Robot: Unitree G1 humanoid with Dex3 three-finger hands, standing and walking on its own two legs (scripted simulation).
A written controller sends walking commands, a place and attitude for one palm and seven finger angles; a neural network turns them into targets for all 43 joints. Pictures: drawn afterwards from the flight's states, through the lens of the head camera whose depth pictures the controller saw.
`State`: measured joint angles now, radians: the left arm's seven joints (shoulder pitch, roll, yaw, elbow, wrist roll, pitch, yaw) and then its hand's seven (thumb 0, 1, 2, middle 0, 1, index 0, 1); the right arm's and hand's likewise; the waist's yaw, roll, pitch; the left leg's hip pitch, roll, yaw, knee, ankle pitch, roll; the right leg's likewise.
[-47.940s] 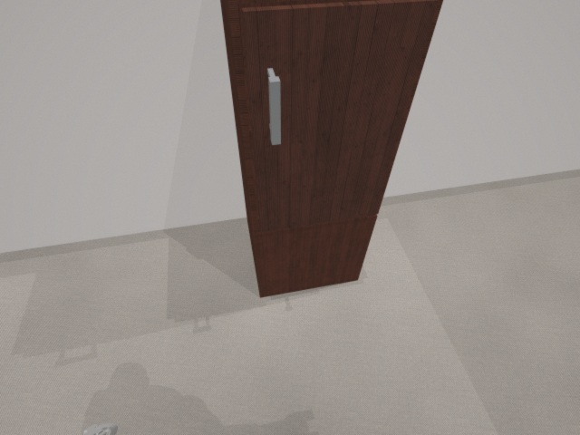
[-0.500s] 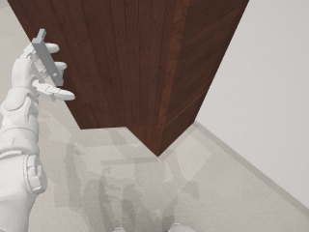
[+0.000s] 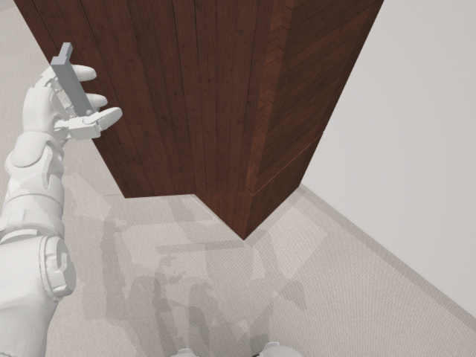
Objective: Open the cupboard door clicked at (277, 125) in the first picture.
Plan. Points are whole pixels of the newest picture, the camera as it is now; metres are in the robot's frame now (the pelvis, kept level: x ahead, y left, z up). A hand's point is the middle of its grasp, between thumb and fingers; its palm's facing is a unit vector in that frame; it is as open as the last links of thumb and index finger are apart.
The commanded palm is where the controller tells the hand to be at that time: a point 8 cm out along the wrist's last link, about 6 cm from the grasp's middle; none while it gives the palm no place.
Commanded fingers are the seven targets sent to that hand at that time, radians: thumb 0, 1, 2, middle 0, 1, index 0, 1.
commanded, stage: close the thumb around the handle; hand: left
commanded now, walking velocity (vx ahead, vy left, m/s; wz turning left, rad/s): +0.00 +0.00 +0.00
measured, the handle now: (80, 89) +0.54 +0.24 +0.12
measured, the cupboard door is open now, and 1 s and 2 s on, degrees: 50 72 100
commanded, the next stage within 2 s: pull the door open along its arc in 0.30 s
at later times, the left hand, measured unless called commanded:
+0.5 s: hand (90, 112) +0.49 +0.22 +0.12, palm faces +0.06 -1.00 -0.01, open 5.5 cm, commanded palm +0.45 +0.27 +0.12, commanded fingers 0.00 0.90 0.90 -0.40 -1.35 -0.40 -1.35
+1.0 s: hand (109, 167) +0.37 +0.17 +0.12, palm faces +0.26 -0.96 +0.09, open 5.9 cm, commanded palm +0.32 +0.22 +0.12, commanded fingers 0.00 0.90 0.90 -0.40 -1.35 -0.40 -1.35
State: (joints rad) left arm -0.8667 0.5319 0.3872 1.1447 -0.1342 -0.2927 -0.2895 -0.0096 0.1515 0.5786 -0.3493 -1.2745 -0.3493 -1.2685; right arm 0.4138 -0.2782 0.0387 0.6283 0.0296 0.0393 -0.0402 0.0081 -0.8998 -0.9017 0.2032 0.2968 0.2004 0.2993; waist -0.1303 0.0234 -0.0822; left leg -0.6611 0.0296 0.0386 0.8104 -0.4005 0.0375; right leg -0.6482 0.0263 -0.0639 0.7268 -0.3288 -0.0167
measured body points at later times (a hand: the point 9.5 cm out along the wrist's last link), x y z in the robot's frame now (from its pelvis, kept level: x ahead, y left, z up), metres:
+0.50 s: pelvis +0.00 +0.00 +0.00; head +0.09 +0.01 +0.44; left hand +0.48 +0.27 +0.12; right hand +0.02 -0.27 -0.11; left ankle -0.01 +0.09 -0.71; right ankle +0.01 -0.11 -0.71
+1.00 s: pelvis +0.01 -0.01 +0.01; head +0.04 -0.01 +0.46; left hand +0.35 +0.22 +0.12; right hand +0.16 -0.25 -0.08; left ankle -0.01 +0.09 -0.71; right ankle +0.01 -0.11 -0.71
